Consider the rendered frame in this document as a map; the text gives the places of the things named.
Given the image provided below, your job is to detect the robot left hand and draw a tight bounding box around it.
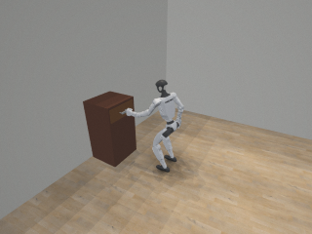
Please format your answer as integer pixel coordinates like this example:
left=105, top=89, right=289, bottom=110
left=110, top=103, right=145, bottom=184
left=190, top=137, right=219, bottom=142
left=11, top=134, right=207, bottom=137
left=126, top=108, right=133, bottom=116

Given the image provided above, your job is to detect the right robot thigh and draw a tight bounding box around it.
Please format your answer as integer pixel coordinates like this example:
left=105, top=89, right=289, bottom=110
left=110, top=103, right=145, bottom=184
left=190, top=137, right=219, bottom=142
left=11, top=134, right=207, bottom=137
left=163, top=122, right=179, bottom=142

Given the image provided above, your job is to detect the drawer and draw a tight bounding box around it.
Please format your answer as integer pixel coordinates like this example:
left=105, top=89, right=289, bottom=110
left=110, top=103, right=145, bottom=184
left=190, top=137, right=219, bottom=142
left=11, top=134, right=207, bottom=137
left=109, top=99, right=134, bottom=124

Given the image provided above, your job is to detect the robot thigh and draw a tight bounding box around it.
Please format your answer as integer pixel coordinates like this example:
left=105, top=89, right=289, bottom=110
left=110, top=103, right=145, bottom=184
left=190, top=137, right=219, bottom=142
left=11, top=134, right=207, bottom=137
left=152, top=128, right=172, bottom=150
left=163, top=122, right=179, bottom=142

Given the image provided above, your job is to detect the robot right forearm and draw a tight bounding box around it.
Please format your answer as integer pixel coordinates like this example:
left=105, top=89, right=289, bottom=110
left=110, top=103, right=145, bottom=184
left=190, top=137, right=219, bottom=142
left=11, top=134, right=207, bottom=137
left=176, top=108, right=184, bottom=120

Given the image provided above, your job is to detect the cabinet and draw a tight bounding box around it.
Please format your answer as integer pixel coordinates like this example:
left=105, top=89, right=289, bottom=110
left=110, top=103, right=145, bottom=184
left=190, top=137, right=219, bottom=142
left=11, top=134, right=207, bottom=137
left=83, top=91, right=137, bottom=167

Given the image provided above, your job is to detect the robot right hand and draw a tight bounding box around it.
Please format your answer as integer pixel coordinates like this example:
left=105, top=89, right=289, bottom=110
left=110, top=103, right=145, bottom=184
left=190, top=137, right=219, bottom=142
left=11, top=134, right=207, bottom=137
left=175, top=118, right=182, bottom=128

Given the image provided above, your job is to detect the left robot thigh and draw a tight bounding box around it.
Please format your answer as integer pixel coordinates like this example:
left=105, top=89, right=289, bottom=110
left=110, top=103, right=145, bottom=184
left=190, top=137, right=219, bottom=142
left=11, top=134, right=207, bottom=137
left=152, top=128, right=172, bottom=150

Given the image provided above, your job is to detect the robot left forearm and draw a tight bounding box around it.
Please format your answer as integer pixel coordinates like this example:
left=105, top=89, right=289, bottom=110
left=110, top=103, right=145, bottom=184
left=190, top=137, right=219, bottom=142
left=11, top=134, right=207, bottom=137
left=131, top=110, right=149, bottom=118

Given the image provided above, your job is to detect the left robot upper arm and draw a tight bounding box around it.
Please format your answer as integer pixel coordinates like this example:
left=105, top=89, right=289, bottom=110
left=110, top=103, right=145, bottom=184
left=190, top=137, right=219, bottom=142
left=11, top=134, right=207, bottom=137
left=146, top=98, right=161, bottom=116

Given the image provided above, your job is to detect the right robot upper arm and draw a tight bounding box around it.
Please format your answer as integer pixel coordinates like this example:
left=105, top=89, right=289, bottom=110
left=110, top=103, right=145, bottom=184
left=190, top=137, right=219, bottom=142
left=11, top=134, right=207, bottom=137
left=170, top=93, right=184, bottom=110

